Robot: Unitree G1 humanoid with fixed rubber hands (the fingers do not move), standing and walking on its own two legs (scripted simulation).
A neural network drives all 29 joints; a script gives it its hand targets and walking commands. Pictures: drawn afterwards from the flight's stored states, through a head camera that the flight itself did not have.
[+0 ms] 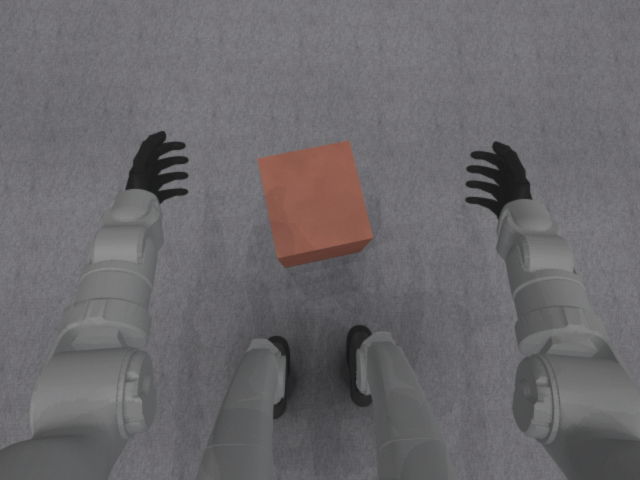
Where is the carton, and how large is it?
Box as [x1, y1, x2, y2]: [257, 140, 372, 267]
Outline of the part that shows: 349,140 257,158 277,258 285,267 360,251 372,238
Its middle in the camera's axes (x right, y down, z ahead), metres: -0.02 -0.07 +0.98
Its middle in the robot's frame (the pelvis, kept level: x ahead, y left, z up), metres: +0.52 +0.00 -0.57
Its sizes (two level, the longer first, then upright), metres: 0.234 0.216 0.238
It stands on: the floor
